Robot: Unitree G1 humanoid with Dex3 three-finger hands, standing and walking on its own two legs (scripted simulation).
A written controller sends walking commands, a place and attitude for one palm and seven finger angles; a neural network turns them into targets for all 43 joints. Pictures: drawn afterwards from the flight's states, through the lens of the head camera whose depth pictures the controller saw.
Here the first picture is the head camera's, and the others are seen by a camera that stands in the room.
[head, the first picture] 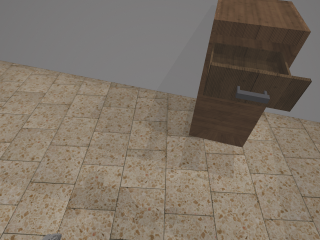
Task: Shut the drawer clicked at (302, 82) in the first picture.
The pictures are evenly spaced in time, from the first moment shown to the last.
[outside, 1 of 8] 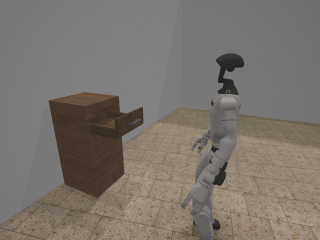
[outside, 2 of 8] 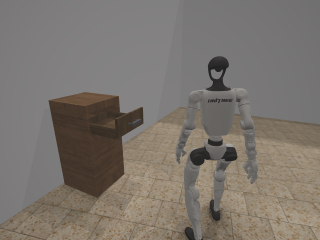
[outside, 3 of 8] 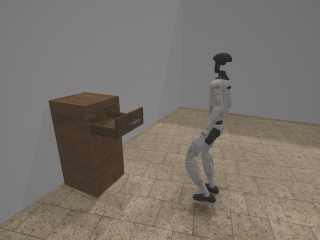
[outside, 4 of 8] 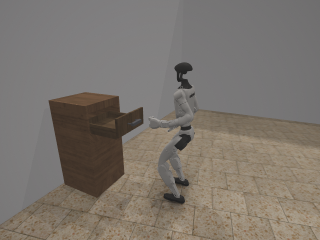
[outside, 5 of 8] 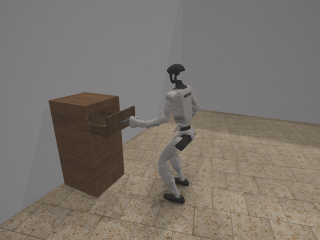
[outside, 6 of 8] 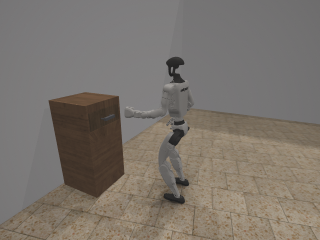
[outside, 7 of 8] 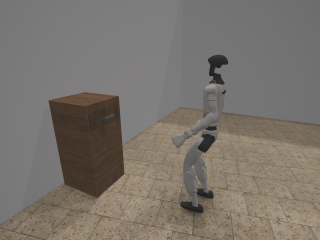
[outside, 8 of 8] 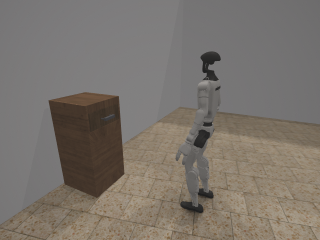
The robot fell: no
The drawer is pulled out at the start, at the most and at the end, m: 0.29 0.29 0.00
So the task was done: yes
